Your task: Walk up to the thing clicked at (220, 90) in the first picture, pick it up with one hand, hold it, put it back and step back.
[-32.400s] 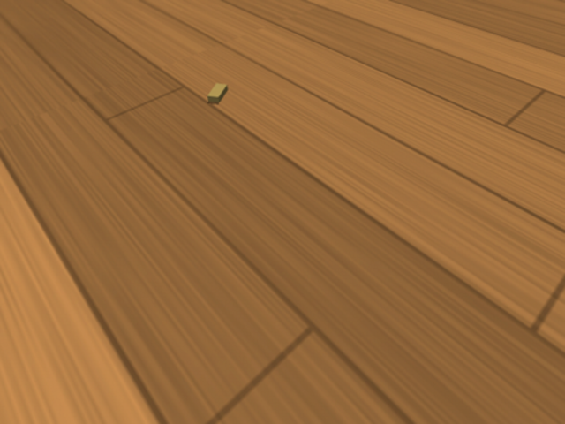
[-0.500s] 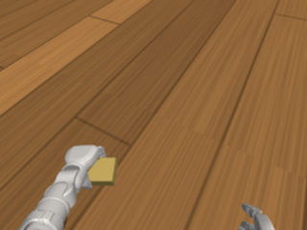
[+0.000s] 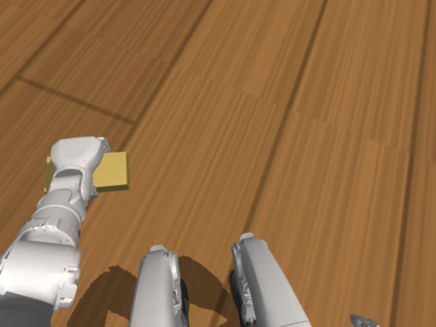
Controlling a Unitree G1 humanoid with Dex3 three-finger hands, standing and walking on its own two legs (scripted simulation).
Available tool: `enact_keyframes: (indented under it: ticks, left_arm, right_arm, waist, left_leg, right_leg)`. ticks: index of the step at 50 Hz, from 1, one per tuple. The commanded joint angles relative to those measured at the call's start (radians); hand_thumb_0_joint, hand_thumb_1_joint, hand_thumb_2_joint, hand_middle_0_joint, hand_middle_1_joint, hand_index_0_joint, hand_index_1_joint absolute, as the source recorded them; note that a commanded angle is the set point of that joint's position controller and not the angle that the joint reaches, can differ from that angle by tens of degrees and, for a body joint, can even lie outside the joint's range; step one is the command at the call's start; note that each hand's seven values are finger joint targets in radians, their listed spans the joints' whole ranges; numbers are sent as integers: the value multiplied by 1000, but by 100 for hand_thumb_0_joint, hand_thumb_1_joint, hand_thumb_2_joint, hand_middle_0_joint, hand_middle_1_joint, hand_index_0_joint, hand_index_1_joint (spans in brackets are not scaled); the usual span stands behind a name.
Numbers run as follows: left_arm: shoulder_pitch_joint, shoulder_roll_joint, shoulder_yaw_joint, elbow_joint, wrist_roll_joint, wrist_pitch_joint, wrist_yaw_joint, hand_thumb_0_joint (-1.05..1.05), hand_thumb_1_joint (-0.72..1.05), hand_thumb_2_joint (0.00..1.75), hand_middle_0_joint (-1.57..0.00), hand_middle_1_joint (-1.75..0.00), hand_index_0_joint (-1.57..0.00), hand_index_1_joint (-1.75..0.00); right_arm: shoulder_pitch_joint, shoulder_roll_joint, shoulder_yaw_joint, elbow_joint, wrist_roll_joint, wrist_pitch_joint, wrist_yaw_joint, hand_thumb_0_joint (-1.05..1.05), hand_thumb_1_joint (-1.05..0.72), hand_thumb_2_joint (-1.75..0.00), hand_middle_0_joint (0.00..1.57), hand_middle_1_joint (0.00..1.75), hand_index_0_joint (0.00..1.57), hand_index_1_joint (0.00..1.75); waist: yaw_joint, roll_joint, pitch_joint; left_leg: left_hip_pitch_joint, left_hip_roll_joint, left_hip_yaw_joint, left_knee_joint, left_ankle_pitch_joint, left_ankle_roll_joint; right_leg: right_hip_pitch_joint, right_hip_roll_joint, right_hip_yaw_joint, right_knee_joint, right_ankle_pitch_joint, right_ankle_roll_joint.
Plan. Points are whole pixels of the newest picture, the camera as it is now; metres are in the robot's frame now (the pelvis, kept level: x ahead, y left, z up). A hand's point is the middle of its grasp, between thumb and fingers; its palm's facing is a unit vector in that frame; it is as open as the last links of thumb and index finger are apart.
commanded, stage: crouch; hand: left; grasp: from above
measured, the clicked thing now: (89, 173) +0.45 +0.23 -0.15
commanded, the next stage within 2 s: lower in 1.22 s
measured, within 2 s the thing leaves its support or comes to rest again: neither
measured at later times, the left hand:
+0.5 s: hand (109, 184) +0.48 +0.23 -0.30, palm faces -0.46 -0.03 -0.89, open 10.1 cm
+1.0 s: hand (115, 186) +0.50 +0.24 -0.38, palm faces -0.46 -0.02 -0.89, open 10.1 cm
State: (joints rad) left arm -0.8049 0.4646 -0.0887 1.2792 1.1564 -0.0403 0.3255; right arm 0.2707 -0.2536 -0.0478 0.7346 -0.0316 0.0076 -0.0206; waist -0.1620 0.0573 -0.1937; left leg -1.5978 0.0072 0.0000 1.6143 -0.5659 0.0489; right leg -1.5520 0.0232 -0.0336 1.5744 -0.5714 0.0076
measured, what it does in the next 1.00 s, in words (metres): lowers itself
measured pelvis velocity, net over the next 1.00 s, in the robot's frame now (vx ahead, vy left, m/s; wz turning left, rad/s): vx -0.01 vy -0.01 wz -0.11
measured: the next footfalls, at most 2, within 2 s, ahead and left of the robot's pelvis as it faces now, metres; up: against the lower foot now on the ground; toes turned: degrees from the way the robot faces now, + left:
none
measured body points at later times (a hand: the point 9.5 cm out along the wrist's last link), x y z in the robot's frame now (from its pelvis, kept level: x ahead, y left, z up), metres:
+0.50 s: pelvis +0.00 -0.01 -0.14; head +0.25 +0.03 +0.24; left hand +0.50 +0.23 -0.25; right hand +0.05 -0.29 -0.25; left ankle +0.07 +0.09 -0.53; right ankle +0.07 -0.13 -0.53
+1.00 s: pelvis -0.01 -0.01 -0.20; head +0.26 +0.04 +0.16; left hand +0.52 +0.24 -0.33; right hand -0.01 -0.28 -0.30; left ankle +0.07 +0.09 -0.53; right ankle +0.07 -0.13 -0.53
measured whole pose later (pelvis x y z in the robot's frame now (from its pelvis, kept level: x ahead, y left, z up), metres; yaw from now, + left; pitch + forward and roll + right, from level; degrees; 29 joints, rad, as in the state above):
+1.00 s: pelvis -0.01 -0.01 -0.20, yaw -6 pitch +37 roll -9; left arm -1.06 0.80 0.09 1.49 1.29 -0.19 0.37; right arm 0.20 -0.27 0.09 0.69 -0.14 -0.05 0.13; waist -0.29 -0.01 -0.04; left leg -2.28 0.03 -0.09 2.31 -0.69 0.05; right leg -2.19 0.03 -0.14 2.22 -0.69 -0.01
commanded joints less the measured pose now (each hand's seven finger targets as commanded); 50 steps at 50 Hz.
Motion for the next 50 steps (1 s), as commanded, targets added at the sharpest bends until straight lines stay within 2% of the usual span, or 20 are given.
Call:
enact_keyframes:
  ticks: [1,4,5,7,12,13,15,17,21,23,25,26,30,31,39,43,44,48,49,50]
  left_arm:
    - [-418,284,63,-130,4,-13,19,0,60,65,-95,-63,-97,-60]
    - [-465,269,57,-108,14,-45,4,0,63,66,-97,-62,-100,-60]
    - [-495,312,74,-124,20,-59,8,0,63,66,-98,-60,-100,-58]
    - [-490,337,88,-97,36,-75,17,0,63,64,-96,-61,-99,-58]
    - [-527,391,124,-101,70,-100,53,0,65,66,-99,-61,-102,-58]
    - [-501,372,120,-68,71,-100,56,0,67,64,-102,-58,-104,-55]
    - [-536,424,149,-117,77,-104,69,0,67,65,-102,-59,-104,-57]
    - [-542,411,147,-116,76,-104,76,0,71,65,-105,-60,-108,-58]
    - [-524,446,171,-76,69,-99,76,0,77,69,-108,-63,-111,-61]
    - [-526,407,152,-61,64,-107,67,0,79,72,-110,-65,-113,-63]
    - [-538,442,162,-53,68,-115,68,0,79,68,-110,-63,-113,-60]
    - [-523,417,151,-40,68,-116,64,0,80,69,-110,-64,-113,-61]
    - [-579,489,172,-67,74,-134,67,0,78,68,-107,-66,-111,-63]
    - [-546,475,168,-26,80,-134,65,0,77,70,-108,-66,-111,-63]
    - [-564,528,191,18,117,-151,84,0,77,69,-107,-65,-110,-62]
    - [-607,545,190,26,122,-153,89,0,76,65,-106,-63,-109,-60]
    - [-614,569,196,25,122,-153,92,0,75,65,-106,-61,-109,-58]
    - [-614,590,190,76,123,-150,96,0,74,63,-104,-63,-108,-59]
    - [-645,614,203,37,121,-152,102,0,74,62,-104,-62,-108,-58]
    - [-611,608,204,89,127,-147,99,0,75,64,-105,-63,-108,-59]
  right_arm:
    - [96,-202,-62,-83,-3,-34,-8,0,-89,-89,20,30,20,30]
    - [100,-209,-54,-68,-13,-44,3,0,-89,-89,20,30,20,30]
    - [100,-210,-50,-68,-13,-46,4,0,-89,-89,20,30,20,30]
    - [105,-214,-38,-64,-18,-51,15,0,-88,-89,20,30,20,30]
    - [131,-231,-27,-42,-36,-66,41,0,-89,-90,20,30,20,30]
    - [139,-225,-21,-43,-44,-68,50,0,-89,-90,20,30,20,30]
    - [147,-227,-21,-38,-49,-69,59,0,-89,-90,20,30,20,30]
    - [155,-215,-16,-42,-57,-70,71,0,-90,-90,20,30,20,30]
    - [162,-212,-16,-35,-65,-70,92,0,-90,-90,20,30,20,30]
    - [164,-212,-21,-31,-70,-71,102,0,-90,-90,20,30,20,30]
    - [159,-211,-19,-25,-71,-67,106,0,-90,-90,20,30,20,30]
    - [158,-214,-16,-28,-75,-68,111,0,-90,-90,20,30,20,30]
    - [156,-228,-9,-27,-77,-61,123,0,-90,-90,20,30,20,30]
    - [161,-225,-6,-27,-80,-60,126,0,-91,-90,20,30,20,30]
    - [149,-259,19,-43,-93,-53,141,0,-90,-90,20,30,20,30]
    - [156,-273,36,-48,-97,-52,146,0,-90,-90,20,30,20,30]
    - [148,-275,40,-49,-96,-51,144,0,-90,-90,20,30,20,30]
    - [148,-273,63,-46,-102,-53,143,0,-90,-90,20,30,20,30]
    - [144,-278,65,-44,-101,-53,139,0,-90,-90,20,30,20,30]
    - [150,-281,68,-45,-104,-56,141,0,-90,-90,20,30,20,30]
  waist:
    - [-19,85,-575]
    - [-51,96,-541]
    - [-51,114,-557]
    - [-56,109,-552]
    - [-59,211,-664]
    - [-64,216,-657]
    - [-51,249,-723]
    - [-60,253,-751]
    - [-64,231,-721]
    - [-84,228,-688]
    - [-74,216,-667]
    - [-89,210,-657]
    - [-84,229,-682]
    - [-88,223,-658]
    - [-104,307,-609]
    - [-130,310,-577]
    - [-118,310,-591]
    - [-137,293,-552]
    - [-123,310,-571]
    - [-139,308,-546]
  left_leg:
    - [337,-16,-87,-135,9,-32]
    - [268,-16,-127,-82,-68,-35]
    - [254,-19,-130,-67,-90,-35]
    - [201,-19,-131,-25,-90,-34]
    - [237,-14,-129,72,50,-45]
    - [247,-12,-119,97,97,-43]
    - [236,-15,-88,145,144,-38]
    - [209,-17,-57,205,201,-27]
    - [154,-12,-51,260,232,-20]
    - [135,-8,-60,278,216,-21]
    - [94,-6,-55,307,206,-13]
    - [85,-5,-58,320,212,-13]
    - [52,-2,-54,363,238,-11]
    - [55,-1,-56,373,244,-11]
    - [51,10,-109,388,200,-34]
    - [0,10,-112,411,154,-31]
    - [3,10,-112,417,140,-29]
    - [-89,6,-91,454,81,-21]
    - [-87,5,-91,453,79,-22]
    - [-88,7,-98,457,78,-25]
  right_leg:
    - [91,12,-17,-97,41,-62]
    - [-39,8,-28,-27,-7,-59]
    - [-55,10,-29,-7,-25,-61]
    - [-96,4,-33,32,-26,-57]
    - [-188,-5,-44,129,54,-58]
    - [-201,-4,-45,141,77,-58]
    - [-176,-1,-43,158,119,-58]
    - [-148,6,-40,172,175,-53]
    - [-141,11,-44,207,209,-50]
    - [-176,16,-53,226,189,-51]
    - [-182,24,-53,241,191,-50]
    - [-191,23,-56,250,194,-47]
    - [-180,35,-59,292,231,-47]
    - [-188,34,-61,297,232,-45]
    - [-327,31,-108,396,162,-54]
    - [-351,32,-117,418,147,-52]
    - [-357,35,-118,423,141,-52]
    - [-334,43,-119,430,124,-48]
    - [-339,39,-118,438,122,-49]
    - [-351,36,-122,447,117,-48]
